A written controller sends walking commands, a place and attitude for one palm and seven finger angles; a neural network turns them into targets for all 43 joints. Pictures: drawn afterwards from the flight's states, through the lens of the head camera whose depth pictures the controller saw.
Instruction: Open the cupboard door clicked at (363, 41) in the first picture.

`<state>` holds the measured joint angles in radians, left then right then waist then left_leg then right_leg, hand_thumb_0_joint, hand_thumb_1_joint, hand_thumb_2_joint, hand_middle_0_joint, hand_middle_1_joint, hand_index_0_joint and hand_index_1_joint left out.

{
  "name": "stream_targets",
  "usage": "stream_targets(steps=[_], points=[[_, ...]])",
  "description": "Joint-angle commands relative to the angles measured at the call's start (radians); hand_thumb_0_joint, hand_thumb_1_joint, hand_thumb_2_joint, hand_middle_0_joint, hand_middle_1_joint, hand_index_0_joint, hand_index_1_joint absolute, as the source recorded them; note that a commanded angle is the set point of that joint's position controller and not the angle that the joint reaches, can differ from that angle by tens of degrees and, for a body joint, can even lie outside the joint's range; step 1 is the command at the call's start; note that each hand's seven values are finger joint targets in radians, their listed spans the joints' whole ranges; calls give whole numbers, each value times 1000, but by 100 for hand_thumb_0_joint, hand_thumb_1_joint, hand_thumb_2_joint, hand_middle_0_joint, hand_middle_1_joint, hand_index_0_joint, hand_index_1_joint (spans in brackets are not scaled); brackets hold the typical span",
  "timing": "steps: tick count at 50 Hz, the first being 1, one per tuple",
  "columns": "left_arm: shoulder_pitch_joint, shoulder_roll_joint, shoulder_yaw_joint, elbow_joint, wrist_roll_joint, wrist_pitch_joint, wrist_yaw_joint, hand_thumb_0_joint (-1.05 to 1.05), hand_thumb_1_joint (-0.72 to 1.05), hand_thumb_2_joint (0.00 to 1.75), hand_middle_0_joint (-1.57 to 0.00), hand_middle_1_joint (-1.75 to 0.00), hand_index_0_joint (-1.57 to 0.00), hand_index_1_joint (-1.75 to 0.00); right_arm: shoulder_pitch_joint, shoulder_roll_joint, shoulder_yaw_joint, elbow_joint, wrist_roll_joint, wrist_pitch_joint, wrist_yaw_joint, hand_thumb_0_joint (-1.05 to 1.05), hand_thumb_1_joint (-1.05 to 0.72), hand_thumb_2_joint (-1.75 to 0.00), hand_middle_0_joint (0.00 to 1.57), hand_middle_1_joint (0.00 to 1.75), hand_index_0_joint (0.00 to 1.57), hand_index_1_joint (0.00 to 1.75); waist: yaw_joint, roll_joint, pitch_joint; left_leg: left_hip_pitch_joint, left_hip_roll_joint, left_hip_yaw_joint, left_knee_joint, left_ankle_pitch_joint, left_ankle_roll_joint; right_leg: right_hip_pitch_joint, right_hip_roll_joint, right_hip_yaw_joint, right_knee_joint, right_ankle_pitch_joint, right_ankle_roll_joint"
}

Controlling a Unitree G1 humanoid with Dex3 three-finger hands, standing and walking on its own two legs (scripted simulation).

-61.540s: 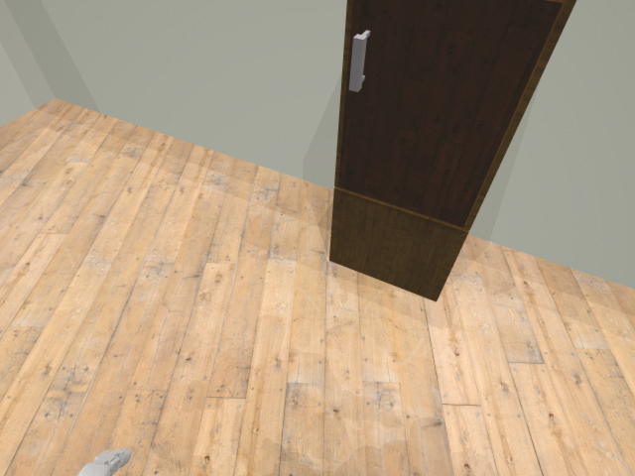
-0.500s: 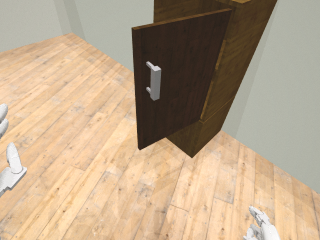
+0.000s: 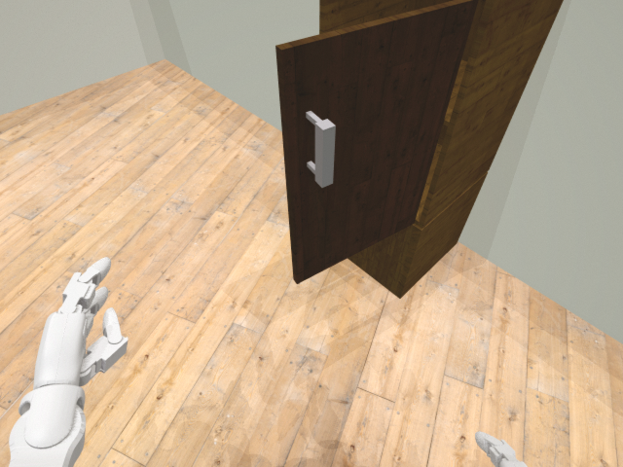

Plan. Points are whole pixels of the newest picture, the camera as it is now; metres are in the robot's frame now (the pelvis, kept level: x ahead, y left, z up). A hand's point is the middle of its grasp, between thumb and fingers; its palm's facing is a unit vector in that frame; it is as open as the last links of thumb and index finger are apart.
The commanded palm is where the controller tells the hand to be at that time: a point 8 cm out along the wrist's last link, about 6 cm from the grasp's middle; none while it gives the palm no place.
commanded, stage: let the arm hang, fingers relaxed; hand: left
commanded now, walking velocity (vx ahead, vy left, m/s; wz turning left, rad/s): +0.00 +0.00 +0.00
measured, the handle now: (317, 148) +0.60 +0.01 +0.08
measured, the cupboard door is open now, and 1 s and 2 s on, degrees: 78 78 78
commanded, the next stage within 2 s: look to check the result in 1.00 s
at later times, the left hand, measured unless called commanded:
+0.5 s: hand out of the picture +0.03 +0.15 -0.17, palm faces +0.06 -0.98 -0.21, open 7.2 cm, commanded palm none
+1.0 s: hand out of the picture -0.02 +0.13 -0.17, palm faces +0.05 -0.99 -0.15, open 7.3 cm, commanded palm none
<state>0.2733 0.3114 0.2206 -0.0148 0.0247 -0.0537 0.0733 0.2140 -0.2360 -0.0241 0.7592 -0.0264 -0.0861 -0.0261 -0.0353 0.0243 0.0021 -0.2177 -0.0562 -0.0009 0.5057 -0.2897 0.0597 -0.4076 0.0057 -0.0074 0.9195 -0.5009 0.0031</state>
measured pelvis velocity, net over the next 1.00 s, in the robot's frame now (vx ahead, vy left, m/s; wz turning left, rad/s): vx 0.00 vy -0.02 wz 0.01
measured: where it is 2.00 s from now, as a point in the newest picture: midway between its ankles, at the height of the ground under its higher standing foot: outside the picture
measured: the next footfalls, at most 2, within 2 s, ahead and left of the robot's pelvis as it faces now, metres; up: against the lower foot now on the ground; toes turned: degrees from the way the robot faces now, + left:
right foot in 0.16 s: +0.08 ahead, -0.13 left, +0.00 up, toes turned +0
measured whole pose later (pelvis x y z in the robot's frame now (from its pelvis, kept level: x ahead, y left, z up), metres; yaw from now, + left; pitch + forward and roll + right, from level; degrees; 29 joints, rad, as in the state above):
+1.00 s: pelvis +0.00 -0.02 +0.01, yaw +1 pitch -2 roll +0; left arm 0.29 0.11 0.00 1.16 0.01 0.00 0.03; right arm 0.32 -0.12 0.01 1.15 -0.01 -0.01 -0.05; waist -0.01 0.00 0.04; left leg -0.11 -0.05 0.05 0.40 -0.27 0.06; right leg -0.23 0.01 -0.03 0.42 -0.16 -0.02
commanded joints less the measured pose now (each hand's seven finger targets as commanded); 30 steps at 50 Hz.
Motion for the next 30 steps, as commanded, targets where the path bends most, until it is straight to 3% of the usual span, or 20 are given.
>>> stream_targets(steps=[1,2,4,6,7,8,9,10,11,13,15,17,18,19,20,21,22,23,27,30], points=[[-34,-57,-143,259,15,65,-47,0,90,90,-20,-30,-20,-30,99,-145,-55,-40,-20,25,-2,0,-90,-90,20,30,20,30,-20,-113,-86,252,337,-275,-33,907,187,-193,-32,71,100,-14,15],[-51,-54,-145,311,11,71,-51,0,90,90,-20,-30,-20,-30,65,-145,-50,-30,-17,31,0,0,-90,-90,20,30,20,30,1,-136,-63,156,336,-258,-69,754,181,-124,-50,79,60,8,19],[-45,-39,-151,418,6,73,-61,0,90,90,-20,-30,-20,-30,-10,-140,-38,-18,-13,38,5,0,-90,-90,20,30,20,30,49,-41,-34,2,281,-182,-96,609,125,63,-52,50,-114,95,16],[53,12,-145,547,5,62,-60,0,90,90,-20,-30,-20,-30,-54,-131,-27,1,0,50,7,0,-90,-90,20,30,20,30,100,32,-56,-89,182,-113,-28,367,38,306,-38,60,-376,327,9],[78,69,-141,604,10,50,-53,0,90,90,-20,-30,-20,-30,-25,-81,-21,14,10,56,11,0,-90,-90,20,30,20,30,91,-69,-68,-162,87,-65,57,101,-17,384,-137,223,-479,477,-27],[63,128,-142,638,14,41,-50,0,90,90,-20,-30,-20,-30,25,-44,-14,19,19,68,13,0,-90,-90,20,30,20,30,60,-166,-73,-179,20,-9,143,-162,-51,337,-303,406,-576,506,-106],[37,133,-152,673,8,42,-55,0,90,90,-20,-30,-20,-30,52,-45,-12,44,14,80,12,0,-90,-90,20,30,20,30,46,-138,-52,-126,21,6,231,-264,-51,242,-349,430,-634,388,-177],[1,119,-158,705,7,45,-60,0,90,90,-20,-30,-20,-30,58,-44,-17,75,13,88,17,0,-90,-90,20,30,20,30,30,-93,-15,-86,26,12,284,-262,-46,146,-312,389,-657,225,-189],[-33,70,-158,736,4,43,-55,0,90,90,-20,-30,-20,-30,46,-39,-19,101,10,97,11,0,-90,-90,20,30,20,30,31,-142,13,-105,41,-11,333,-220,-42,129,-264,391,-677,214,-186],[-30,9,-142,780,8,40,-42,0,90,90,-20,-30,-20,-30,74,-32,-26,130,8,97,3,0,-90,-90,20,30,20,30,24,-131,-11,-125,69,-25,334,-184,-40,206,-258,329,-653,392,-205],[-37,-11,-147,819,8,39,-37,0,90,90,-20,-30,-20,-30,113,0,-17,165,12,99,2,0,-90,-90,20,30,20,30,14,-66,-49,-69,75,-10,203,-161,-43,244,-242,261,-614,498,-205],[-43,-22,-158,867,-6,42,-36,0,90,90,-20,-30,-20,-30,173,24,-10,214,13,101,0,0,-90,-90,20,30,20,30,-9,-23,-59,54,80,-9,-17,-16,-40,209,-210,197,-571,463,-153],[-40,-45,-163,886,-13,44,-37,0,90,90,-20,-30,-20,-30,189,14,-9,228,13,95,-1,0,-90,-90,20,30,20,30,-6,23,-51,97,116,-74,-97,103,-23,160,-150,146,-534,387,-110],[-26,-68,-172,904,-20,47,-41,0,90,90,-20,-30,-20,-30,167,-13,-8,231,3,87,-6,0,-90,-90,20,30,20,30,20,105,-25,50,184,-156,-131,173,11,169,-86,97,-511,373,-68],[-20,-73,-178,924,-20,49,-41,0,90,90,-20,-30,-20,-30,125,-28,-4,227,-1,85,-12,0,-90,-90,20,30,20,30,39,71,-13,-21,220,-166,-140,191,28,236,-69,65,-523,396,-48],[-20,-75,-181,941,-14,48,-39,0,90,90,-20,-30,-20,-30,111,-30,-2,228,-1,87,-13,0,-90,-90,20,30,20,30,46,-26,0,-59,198,-134,-133,122,13,272,-71,85,-565,384,-43],[-34,-60,-182,972,-12,53,-40,0,90,90,-20,-30,-20,-30,106,-15,0,248,4,85,-10,0,-90,-90,20,30,20,30,36,59,21,-53,163,-117,-157,105,-3,263,-89,91,-558,377,-55],[-29,-51,-183,990,-15,54,-41,0,90,90,-20,-30,-20,-30,111,-9,6,259,5,83,-11,0,-90,-90,20,30,20,30,40,106,36,-46,163,-114,-173,117,-7,257,-86,87,-549,377,-58],[-8,-52,-192,1052,-16,48,-43,0,90,90,-20,-30,-20,-30,139,-10,11,295,9,79,-12,0,-90,-90,20,30,20,30,34,-12,54,-32,165,-108,-208,72,-5,265,-86,85,-578,357,-53],[7,-65,-198,1084,-16,47,-42,0,90,90,-20,-30,-20,-30,147,-3,13,320,9,82,-12,0,-90,-90,20,30,20,30,29,-36,87,-18,153,-93,-215,34,-6,228,-90,95,-600,312,-51]])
